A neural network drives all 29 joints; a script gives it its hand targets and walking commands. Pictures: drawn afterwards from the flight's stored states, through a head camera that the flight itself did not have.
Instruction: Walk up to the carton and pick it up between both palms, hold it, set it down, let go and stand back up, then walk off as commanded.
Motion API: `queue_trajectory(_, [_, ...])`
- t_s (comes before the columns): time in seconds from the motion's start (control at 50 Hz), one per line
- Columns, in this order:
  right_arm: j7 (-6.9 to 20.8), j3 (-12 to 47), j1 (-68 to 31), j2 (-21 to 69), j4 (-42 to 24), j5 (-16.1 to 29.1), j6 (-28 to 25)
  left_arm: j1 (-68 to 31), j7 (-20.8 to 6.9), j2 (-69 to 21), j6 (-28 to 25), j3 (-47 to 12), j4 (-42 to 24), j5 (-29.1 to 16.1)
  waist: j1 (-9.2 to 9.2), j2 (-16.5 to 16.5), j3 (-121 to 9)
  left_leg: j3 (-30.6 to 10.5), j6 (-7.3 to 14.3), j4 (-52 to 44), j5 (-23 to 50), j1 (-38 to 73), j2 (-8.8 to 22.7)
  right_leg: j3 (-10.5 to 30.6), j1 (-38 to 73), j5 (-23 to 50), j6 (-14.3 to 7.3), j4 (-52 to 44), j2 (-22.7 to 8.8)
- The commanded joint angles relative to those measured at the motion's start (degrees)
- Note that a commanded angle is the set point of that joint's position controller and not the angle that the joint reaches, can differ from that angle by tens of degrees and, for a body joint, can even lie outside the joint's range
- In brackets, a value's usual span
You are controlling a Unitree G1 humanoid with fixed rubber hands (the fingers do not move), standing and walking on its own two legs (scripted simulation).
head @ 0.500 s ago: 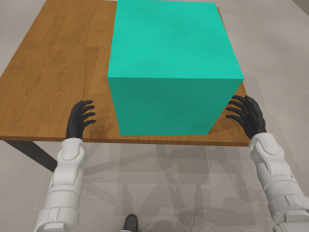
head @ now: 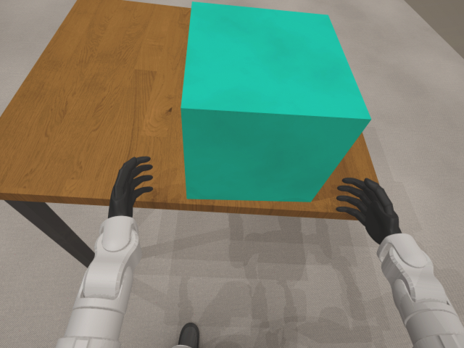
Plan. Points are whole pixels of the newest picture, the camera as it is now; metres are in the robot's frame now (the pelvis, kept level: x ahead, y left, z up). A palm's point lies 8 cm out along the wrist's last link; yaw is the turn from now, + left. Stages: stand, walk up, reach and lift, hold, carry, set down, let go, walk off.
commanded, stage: set down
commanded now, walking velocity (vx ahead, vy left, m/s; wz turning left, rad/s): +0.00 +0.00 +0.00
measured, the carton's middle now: (255, 109) +0.56 +0.01 +0.06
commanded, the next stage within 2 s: none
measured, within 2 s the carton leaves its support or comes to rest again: neither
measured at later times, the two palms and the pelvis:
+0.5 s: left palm (128, 238) +0.27 +0.19 +0.03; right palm (413, 257) +0.28 -0.26 +0.04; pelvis +0.03 -0.03 +0.01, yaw +1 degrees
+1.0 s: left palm (109, 278) +0.21 +0.21 +0.00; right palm (419, 298) +0.22 -0.25 +0.03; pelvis +0.01 -0.02 +0.01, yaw +1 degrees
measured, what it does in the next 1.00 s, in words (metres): stands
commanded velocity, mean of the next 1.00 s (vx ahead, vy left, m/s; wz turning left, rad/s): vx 0.00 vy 0.00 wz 0.00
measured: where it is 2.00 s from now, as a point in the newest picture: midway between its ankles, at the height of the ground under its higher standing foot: outside the picture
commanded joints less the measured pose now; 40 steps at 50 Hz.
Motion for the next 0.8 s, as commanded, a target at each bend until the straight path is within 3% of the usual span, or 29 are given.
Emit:
queue_trajectory(0.0, [-0.5, -11.8, -8.6, -18.2, -15.7, 2.1, -2.4, -7.4, -0.7, 1.0, -1.4, -1.5, -19.2, -3.1, 0.58, 7.8, -24.4, -3.9, -2.9, 1.0, -4.8, 49.7, 2.9, 2.3, 3.2, 1.6, 1.4, -6.0, -1.1])
queue_trajectory(0.04, [-0.8, -11.3, -4.1, -17.7, -16.5, 2.6, -3.1, -3.0, -1.2, 0.6, -1.7, -2.0, -22.0, -2.6, -0.06, 8.3, -24.6, -3.2, -3.0, 1.9, 0.6, 51.5, 2.6, 1.6, 4.9, 6.7, 1.6, -6.1, -1.0])
queue_trajectory(0.08, [-1.4, -10.6, -2.3, -17.0, -18.8, 2.6, -3.5, -1.1, -2.0, 1.5, -2.4, -0.7, -23.0, -2.2, 0.45, 7.9, -24.8, -2.3, -2.7, 2.5, 3.3, 51.1, 1.9, 1.9, 6.7, 8.7, 1.7, -6.2, -1.0])
queue_trajectory(0.1, [-1.8, -9.9, -5.4, -16.1, -19.0, 2.3, -3.3, -4.7, -2.3, 2.8, -2.8, -0.2, -20.9, -2.8, 0.84, 7.3, -23.8, -1.5, -2.2, 3.0, 2.9, 48.7, 1.3, 2.3, 6.6, 8.5, 2.1, -5.7, -1.2])
queue_trajectory(0.12, [-2.0, -10.7, -3.0, -15.9, -18.8, 1.7, -3.4, -2.3, -2.5, 2.4, -3.0, -0.6, -21.8, -2.6, -0.10, 7.2, -22.9, -1.6, -2.2, 3.2, 4.3, 48.3, 1.3, 2.3, 7.8, 10.1, 2.0, -5.4, -1.1])
queue_trajectory(0.16, [-2.6, -9.1, 2.5, -14.8, -21.4, 2.0, -3.9, 3.9, -3.1, 2.0, -3.6, 0.1, -23.8, -2.4, 0.27, 6.4, -21.6, -1.2, -2.1, 3.6, 7.3, 48.9, 0.8, 2.6, 10.4, 14.8, 2.5, -5.2, -1.2])
queue_trajectory(0.28, [-4.6, -5.6, 5.4, -14.1, -25.9, 1.7, -4.8, 7.9, -5.1, 4.0, -6.2, 3.5, -20.9, -1.9, 1.22, 1.8, -17.8, 0.8, -1.0, 4.4, 11.0, 42.7, -1.8, 4.8, 16.9, 26.9, 3.9, -3.2, -1.9])
queue_trajectory(0.3, [-5.1, -4.8, 10.7, -14.0, -27.7, 1.6, -5.2, 13.8, -5.5, 3.6, -6.5, 4.4, -21.9, -1.4, 1.46, 0.3, -16.6, 1.1, -0.9, 4.1, 12.6, 43.3, -2.0, 5.1, 19.2, 30.7, 4.2, -3.3, -2.1])
queue_trajectory(0.32, [-5.3, -4.3, 8.2, -13.8, -27.1, 1.7, -5.1, 11.0, -5.7, 4.2, -6.9, 4.9, -20.0, -1.6, 1.40, 0.1, -15.6, 1.3, -0.8, 4.1, 11.7, 41.4, -2.3, 5.4, 19.0, 30.4, 4.4, -3.2, -2.2])
queue_trajectory(0.36, [-5.7, -3.0, 13.5, -13.6, -27.4, 1.8, -5.2, 16.6, -6.2, 4.1, -7.4, 5.9, -20.2, -0.6, 1.50, -0.6, -12.8, 1.9, -0.6, 3.4, 12.2, 41.6, -2.7, 6.1, 20.3, 31.5, 4.4, -3.9, -2.4])
queue_trajectory(0.4, [-6.2, -1.9, 13.1, -13.4, -29.7, 1.8, -5.5, 16.2, -6.3, 4.9, -8.4, 7.0, -20.1, -0.6, 2.26, -1.1, -11.8, 2.6, -0.4, 3.3, 11.6, 39.9, -3.2, 6.6, 20.4, 32.3, 5.0, -3.8, -2.9])
queue_trajectory(0.42, [-6.4, -2.0, 14.5, -13.3, -29.7, 1.6, -5.4, 17.9, -6.3, 4.5, -8.4, 6.6, -20.0, -0.6, 1.63, -1.1, -11.1, 2.4, -0.3, 3.0, 11.4, 40.2, -3.2, 6.6, 20.4, 31.9, 4.9, -4.1, -2.9])
queue_trajectory(0.5, [-6.4, -0.9, 19.9, -12.4, -31.9, 1.2, -5.2, 22.8, -6.3, 4.9, -9.3, 5.9, -21.8, -0.5, 1.86, -0.6, -8.0, 2.4, -0.6, 2.6, 10.8, 42.0, -2.8, 6.6, 17.7, 28.5, 4.7, -5.7, -2.8])
queue_trajectory(0.68, [-4.2, -3.3, 22.1, -11.6, -34.6, -0.5, -3.7, 21.9, -3.7, 6.1, -11.1, 1.7, -25.2, -2.6, 1.93, 2.1, -2.6, 2.3, -0.5, 0.4, -0.7, 43.1, -0.7, 5.6, 7.8, 4.1, 2.3, -9.6, -2.5])
queue_trajectory(0.7, [-3.8, -3.4, 22.2, -11.4, -32.7, -0.9, -3.1, 21.6, -3.7, 5.7, -10.4, 1.1, -22.1, -2.3, 1.50, 1.7, -0.9, 2.1, -0.3, -0.1, -3.3, 43.1, -0.6, 5.8, 6.9, 0.4, 2.0, -10.1, -2.5])
queue_trajectory(0.78, [-2.4, -5.4, 20.9, -11.5, -30.9, -2.3, -2.2, 19.4, -2.7, 5.3, -9.5, -0.7, -20.0, -2.6, 1.35, 1.8, 0.1, 1.7, -0.1, -0.5, -7.9, 43.0, 0.1, 5.9, 4.0, -9.3, 0.9, -10.8, -2.6])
